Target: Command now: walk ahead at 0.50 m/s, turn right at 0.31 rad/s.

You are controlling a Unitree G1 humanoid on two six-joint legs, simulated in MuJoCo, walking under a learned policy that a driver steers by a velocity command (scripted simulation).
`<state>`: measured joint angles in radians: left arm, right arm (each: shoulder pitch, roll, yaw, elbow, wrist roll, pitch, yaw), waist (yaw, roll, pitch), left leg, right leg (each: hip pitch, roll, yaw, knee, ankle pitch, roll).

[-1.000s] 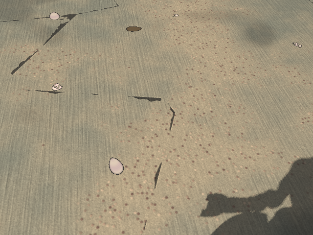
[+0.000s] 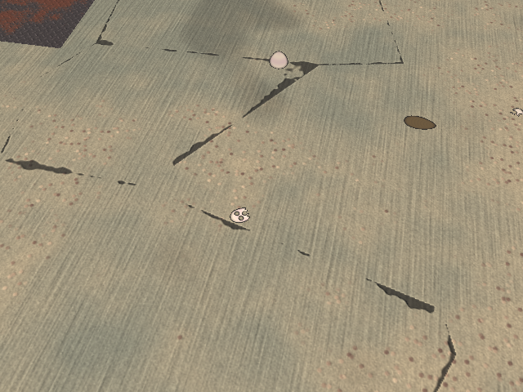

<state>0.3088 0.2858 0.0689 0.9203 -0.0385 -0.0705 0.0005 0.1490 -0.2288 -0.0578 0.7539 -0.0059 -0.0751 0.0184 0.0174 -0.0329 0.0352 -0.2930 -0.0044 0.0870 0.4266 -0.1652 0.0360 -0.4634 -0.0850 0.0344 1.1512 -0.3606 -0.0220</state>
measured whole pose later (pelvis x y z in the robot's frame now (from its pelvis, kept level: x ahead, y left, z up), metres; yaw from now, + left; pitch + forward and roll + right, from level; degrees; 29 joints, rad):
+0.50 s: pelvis +0.26 -0.09 -0.01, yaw -17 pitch +1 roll +1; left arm 0.22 0.28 0.08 0.79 -0.01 -0.05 -0.03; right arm 0.16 -0.28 -0.07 0.83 0.01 -0.12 -0.01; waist 0.01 0.01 0.07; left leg -0.43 0.06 -0.03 1.19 -0.38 0.00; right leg -0.37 0.08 -0.01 0.52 -0.17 -0.10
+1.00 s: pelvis +0.56 -0.15 +0.00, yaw -26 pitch +1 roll +1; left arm 0.29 0.28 0.05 0.79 0.00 -0.07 0.01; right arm 0.19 -0.27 -0.06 0.80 0.01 -0.10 0.04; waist 0.00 -0.02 0.03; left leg -0.32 -0.08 -0.03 0.45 -0.15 0.06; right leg -0.37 0.03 0.07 1.15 -0.39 -0.03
